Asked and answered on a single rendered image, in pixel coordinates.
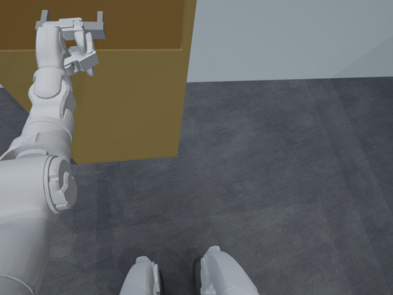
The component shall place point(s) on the robot right shin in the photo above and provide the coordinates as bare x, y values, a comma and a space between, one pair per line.
204, 289

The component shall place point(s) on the left robot upper arm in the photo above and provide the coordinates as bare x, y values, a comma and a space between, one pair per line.
34, 191

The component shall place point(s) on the robot left forearm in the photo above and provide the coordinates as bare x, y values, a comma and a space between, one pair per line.
50, 125

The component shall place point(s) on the left robot hand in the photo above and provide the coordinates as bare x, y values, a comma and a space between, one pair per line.
51, 49

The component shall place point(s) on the drawer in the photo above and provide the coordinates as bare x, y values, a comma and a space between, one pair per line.
129, 24

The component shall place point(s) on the handle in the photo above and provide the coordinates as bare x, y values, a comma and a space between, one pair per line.
97, 29

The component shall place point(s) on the robot left thigh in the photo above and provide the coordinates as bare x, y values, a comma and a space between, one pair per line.
142, 279

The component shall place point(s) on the cabinet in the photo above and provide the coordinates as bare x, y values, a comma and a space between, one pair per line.
131, 109

